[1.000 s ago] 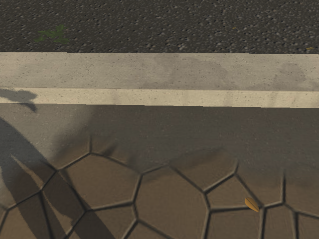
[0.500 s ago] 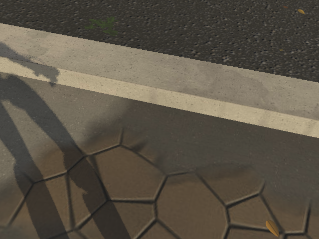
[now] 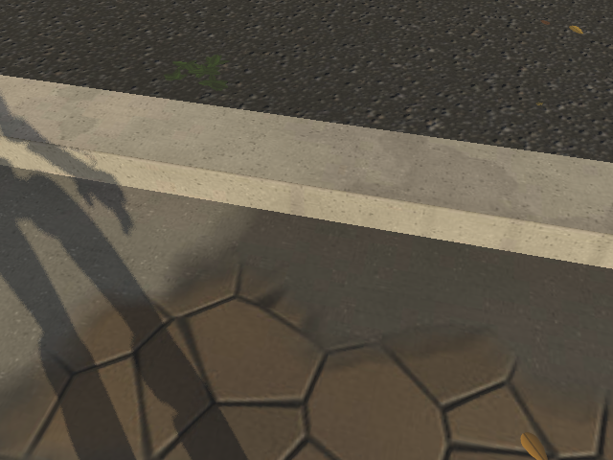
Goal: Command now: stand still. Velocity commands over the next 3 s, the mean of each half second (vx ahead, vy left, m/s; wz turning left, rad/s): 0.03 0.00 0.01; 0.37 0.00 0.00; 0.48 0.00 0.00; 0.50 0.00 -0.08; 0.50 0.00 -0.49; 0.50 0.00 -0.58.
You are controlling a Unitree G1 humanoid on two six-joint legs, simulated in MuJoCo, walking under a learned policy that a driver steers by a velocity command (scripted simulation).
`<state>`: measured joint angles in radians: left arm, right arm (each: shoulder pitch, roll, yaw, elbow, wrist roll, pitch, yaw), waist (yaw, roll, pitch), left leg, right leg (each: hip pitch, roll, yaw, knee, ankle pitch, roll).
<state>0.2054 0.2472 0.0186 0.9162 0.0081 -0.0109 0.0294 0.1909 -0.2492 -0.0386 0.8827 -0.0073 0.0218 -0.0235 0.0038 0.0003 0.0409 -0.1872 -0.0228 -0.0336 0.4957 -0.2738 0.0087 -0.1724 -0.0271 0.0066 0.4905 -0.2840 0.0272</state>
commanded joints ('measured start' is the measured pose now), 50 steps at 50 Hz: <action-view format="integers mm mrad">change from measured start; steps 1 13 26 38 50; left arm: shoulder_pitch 5 21 37 330 300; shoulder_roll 123 107 73 100 158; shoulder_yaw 26 18 13 26 43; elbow -22 55 71 141 116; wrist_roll -1 -3 -23 -14 -25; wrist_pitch -9 -3 -43 -106 -76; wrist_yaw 5 10 8 -47 -5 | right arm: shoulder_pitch -14 9 100 -95 -280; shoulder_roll -105 -98 -125 -88 -107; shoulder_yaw -21 -13 -23 -17 -14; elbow -22 85 144 16 -112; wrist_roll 2 5 33 48 37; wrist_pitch -14 -16 -57 -148 -123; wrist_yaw -6 -14 -9 38 66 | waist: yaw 4 1 -29 63 -14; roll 8 0 75 -69 -130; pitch -25 -12 113 66 49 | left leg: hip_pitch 7 10 -84 -794 -254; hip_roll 46 42 125 96 16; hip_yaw -48 -35 -196 -10 84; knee -82 -89 -161 686 45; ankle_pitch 179 184 -497 -90 262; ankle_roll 15 12 132 61 67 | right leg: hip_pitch -17 -19 -234 437 228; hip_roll -24 -9 20 -285 -220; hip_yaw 23 11 8 378 63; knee -80 -90 39 -256 -301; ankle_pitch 151 151 -323 331 693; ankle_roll -15 -15 -84 -244 -160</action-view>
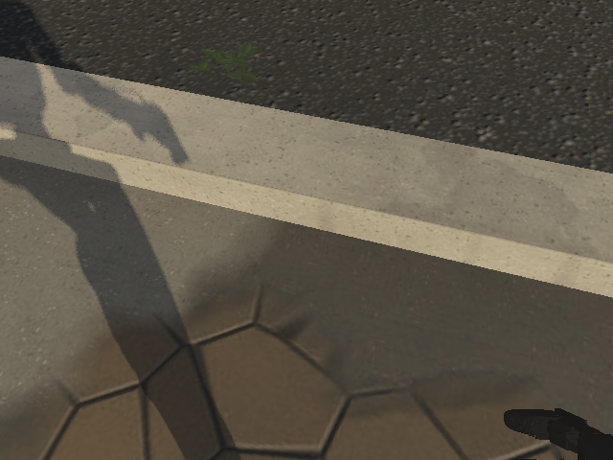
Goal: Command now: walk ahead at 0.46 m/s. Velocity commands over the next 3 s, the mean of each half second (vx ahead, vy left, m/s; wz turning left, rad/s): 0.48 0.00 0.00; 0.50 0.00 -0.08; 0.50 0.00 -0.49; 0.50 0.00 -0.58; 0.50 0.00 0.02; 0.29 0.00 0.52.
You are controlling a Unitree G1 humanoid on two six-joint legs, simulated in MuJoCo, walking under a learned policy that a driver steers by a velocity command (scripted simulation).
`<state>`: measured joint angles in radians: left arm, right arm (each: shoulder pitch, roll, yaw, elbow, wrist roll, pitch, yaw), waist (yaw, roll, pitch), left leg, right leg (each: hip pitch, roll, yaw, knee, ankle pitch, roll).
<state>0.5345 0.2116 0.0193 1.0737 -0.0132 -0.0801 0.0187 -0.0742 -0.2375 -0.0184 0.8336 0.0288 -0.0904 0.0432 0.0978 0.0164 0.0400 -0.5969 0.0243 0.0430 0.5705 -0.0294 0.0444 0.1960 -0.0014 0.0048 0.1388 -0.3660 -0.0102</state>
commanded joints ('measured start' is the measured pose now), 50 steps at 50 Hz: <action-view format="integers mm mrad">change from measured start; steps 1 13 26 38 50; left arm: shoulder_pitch -42 -192 -503 -196 -95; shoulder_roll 200 104 125 115 153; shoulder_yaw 46 44 34 45 54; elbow -46 -174 -314 -141 -70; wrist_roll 3 1 57 24 31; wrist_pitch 3 -2 25 -31 -13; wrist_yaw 5 5 -61 -32 -21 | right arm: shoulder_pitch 80 241 466 396 71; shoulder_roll -146 -117 -184 -62 -71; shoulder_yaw -51 -41 -55 -28 -14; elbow -38 87 160 116 -18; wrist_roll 2 -31 -65 -71 -54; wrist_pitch -9 -32 -1 45 24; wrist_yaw -5 -13 -41 -11 -26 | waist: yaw -159 -60 -119 -123 -69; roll -159 48 61 -85 -101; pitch -22 10 32 -48 30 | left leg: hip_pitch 270 306 578 51 107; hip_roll -56 179 196 75 28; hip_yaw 21 -231 -108 -55 -2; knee -17 -489 -348 516 17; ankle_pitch -11 -117 174 -212 -60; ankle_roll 53 213 111 9 -38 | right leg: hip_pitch -120 -764 -655 -300 -250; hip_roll -238 -166 -60 -224 -190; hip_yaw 43 62 -54 147 140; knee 173 964 392 23 89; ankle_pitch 952 144 256 419 572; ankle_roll -106 -13 -38 -186 -177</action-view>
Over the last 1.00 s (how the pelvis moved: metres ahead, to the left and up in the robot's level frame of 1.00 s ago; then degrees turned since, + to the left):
0.19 -0.02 -0.01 -1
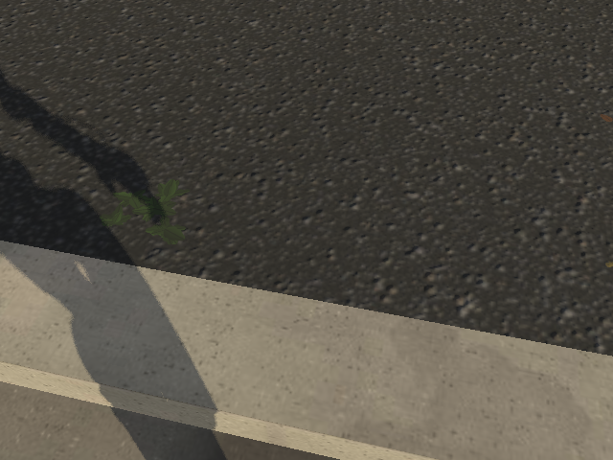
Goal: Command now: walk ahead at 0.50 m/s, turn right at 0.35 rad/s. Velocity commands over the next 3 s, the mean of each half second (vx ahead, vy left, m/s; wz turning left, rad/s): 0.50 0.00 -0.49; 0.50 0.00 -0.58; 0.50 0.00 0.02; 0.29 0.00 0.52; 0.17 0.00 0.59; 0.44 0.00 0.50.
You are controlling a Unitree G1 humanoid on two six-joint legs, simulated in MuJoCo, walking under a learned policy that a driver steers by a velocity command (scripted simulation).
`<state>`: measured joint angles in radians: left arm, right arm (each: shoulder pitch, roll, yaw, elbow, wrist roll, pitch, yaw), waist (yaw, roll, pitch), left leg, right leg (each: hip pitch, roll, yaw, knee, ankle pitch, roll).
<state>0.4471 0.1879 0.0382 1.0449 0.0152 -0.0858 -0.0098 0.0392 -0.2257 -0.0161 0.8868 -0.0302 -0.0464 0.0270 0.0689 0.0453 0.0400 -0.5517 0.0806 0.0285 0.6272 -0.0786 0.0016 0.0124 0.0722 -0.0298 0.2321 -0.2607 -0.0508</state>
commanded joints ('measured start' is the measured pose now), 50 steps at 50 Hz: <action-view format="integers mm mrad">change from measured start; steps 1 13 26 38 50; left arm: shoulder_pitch -26 -146 -561 -41 -323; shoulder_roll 186 76 50 352 443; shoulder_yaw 39 35 11 98 94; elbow -46 -131 -321 -207 -272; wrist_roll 4 22 32 56 74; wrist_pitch -5 68 105 58 -47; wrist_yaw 9 -23 -25 4 -132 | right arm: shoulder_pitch -14 228 470 283 -70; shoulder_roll -96 -92 -122 -88 -81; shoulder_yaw -22 -42 -56 -43 54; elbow -70 -11 51 -94 -507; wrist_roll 6 11 -28 51 -20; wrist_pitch -27 -72 -45 -27 73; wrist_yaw -14 -42 -48 -41 45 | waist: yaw -57 -52 -143 7 -410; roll -133 43 51 -252 -115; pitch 19 -44 56 -204 -234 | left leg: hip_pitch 109 437 776 -319 464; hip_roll -35 197 313 12 -158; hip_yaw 8 -60 72 86 129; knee -64 -459 -382 1048 815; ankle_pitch -41 85 237 -593 -197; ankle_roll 13 129 167 -4 3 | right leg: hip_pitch -63 -602 -987 640 -996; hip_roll -268 -154 -184 -366 -121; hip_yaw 190 52 -30 299 207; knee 32 906 935 457 -80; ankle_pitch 490 31 -97 1829 1282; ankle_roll -126 0 -37 -141 -149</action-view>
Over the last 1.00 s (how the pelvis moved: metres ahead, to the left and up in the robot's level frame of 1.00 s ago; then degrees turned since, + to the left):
0.55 -0.02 0.01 -3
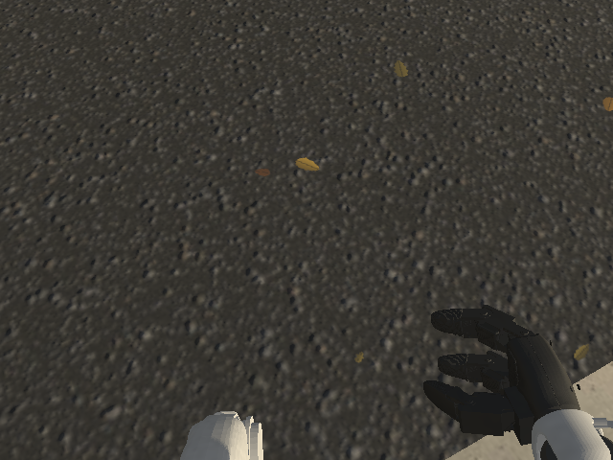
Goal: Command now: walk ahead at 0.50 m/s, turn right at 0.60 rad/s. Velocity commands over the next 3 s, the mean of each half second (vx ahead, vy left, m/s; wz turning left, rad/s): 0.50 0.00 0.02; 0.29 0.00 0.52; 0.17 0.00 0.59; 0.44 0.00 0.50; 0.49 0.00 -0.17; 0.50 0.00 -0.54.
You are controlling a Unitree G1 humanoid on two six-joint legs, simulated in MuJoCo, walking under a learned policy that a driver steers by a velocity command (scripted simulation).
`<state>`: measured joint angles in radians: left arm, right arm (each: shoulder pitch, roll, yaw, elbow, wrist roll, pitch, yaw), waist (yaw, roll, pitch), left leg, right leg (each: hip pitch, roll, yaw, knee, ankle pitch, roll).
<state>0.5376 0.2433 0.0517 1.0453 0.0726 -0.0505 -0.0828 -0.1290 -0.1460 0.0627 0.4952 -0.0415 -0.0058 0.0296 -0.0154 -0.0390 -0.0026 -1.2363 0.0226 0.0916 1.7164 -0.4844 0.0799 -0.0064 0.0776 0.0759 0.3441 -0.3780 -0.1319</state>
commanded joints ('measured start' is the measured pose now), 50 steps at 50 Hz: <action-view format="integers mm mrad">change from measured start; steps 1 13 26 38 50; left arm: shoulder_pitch -424 -317 -408 -449 -298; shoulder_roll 462 -1 175 126 186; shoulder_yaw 109 -66 -3 35 37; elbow -286 -393 -431 -330 -351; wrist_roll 22 -20 -60 -63 -78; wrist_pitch -87 -16 -69 -50 -13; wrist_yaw -58 30 78 122 99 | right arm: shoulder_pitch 194 449 635 377 415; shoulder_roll -136 -42 -202 -97 -374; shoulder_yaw -13 -39 -112 -126 -205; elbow -52 448 415 167 35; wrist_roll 29 -15 -18 56 24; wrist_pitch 67 -118 -143 -23 -19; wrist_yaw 59 22 38 -25 -11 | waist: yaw -313 44 41 -34 -60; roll -29 52 74 -57 185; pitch -137 -94 -226 2 -433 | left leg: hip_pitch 1081 842 1036 651 1455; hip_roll -156 20 74 67 332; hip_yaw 54 -344 -361 -104 -676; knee -366 -1386 -1007 -823 -1290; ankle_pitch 241 477 905 387 1009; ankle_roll -99 150 27 -103 341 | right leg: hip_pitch -815 -855 -14 -276 -694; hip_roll -230 -144 -177 -308 -66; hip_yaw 126 2 -53 -227 21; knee -128 1184 231 -119 1111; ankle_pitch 1755 106 534 712 -275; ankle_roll -59 115 -59 -19 201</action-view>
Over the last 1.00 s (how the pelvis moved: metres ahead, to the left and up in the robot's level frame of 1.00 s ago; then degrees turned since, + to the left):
0.49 -0.20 -0.01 -36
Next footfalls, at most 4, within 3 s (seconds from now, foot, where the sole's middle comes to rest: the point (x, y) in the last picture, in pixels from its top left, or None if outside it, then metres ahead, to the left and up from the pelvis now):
0.06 left None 0.22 0.09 -0.64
0.52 right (399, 395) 0.51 -0.16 -0.64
0.94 left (251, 318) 0.68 0.14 -0.64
1.36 right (352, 291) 0.74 -0.08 -0.64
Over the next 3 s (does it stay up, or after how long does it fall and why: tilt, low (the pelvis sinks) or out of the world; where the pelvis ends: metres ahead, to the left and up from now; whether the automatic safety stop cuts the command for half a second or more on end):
stays up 1.08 0.63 0.13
